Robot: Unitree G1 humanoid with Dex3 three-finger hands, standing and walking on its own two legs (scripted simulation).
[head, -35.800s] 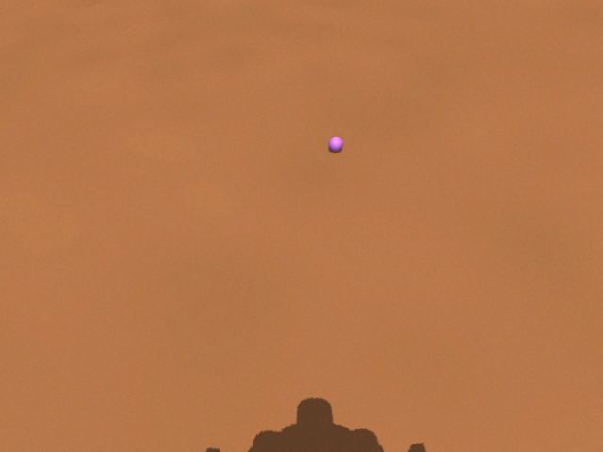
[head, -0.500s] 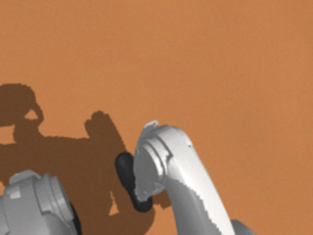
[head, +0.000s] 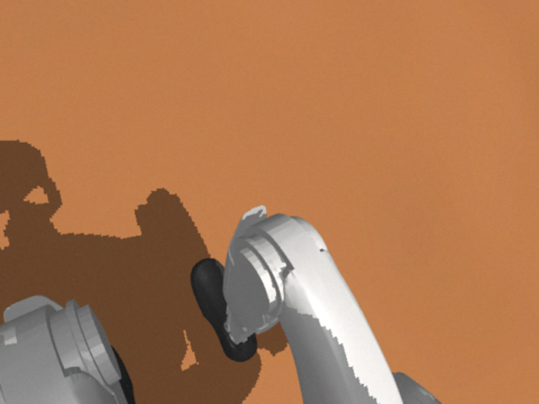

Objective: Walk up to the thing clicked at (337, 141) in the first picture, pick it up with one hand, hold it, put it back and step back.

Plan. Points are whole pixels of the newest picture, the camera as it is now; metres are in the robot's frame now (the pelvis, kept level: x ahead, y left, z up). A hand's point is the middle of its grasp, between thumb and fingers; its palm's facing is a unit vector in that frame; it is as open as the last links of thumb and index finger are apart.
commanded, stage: open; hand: left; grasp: from above
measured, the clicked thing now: out of the picture +0.48 +0.31 -0.28
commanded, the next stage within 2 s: withdraw in 0.78 s
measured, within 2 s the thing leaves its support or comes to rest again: neither
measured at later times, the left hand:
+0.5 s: hand out of the picture +0.47 +0.31 -0.25, palm faces -0.45 -0.13 -0.88, open 10.8 cm
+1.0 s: hand out of the picture +0.47 +0.31 -0.25, palm faces -0.43 -0.13 -0.89, open 12.7 cm
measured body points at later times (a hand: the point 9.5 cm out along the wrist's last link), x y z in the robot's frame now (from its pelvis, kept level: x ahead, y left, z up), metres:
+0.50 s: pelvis +0.00 +0.00 +0.00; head +0.29 +0.12 +0.32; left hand +0.49 +0.31 -0.20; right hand +0.03 -0.25 -0.04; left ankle +0.06 +0.11 -0.28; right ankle +0.14 -0.10 -0.28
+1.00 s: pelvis +0.00 +0.00 +0.00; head +0.29 +0.12 +0.32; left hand +0.49 +0.32 -0.20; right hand +0.02 -0.25 -0.04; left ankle +0.06 +0.11 -0.28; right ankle +0.14 -0.10 -0.28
